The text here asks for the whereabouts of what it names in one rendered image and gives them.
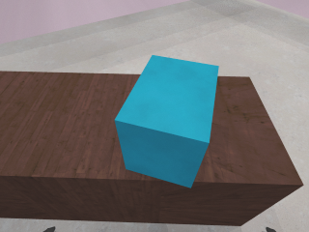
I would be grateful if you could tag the pedestal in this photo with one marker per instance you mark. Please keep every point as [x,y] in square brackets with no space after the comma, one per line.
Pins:
[61,157]

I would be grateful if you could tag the carton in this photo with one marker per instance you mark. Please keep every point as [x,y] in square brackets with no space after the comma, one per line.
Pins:
[164,126]

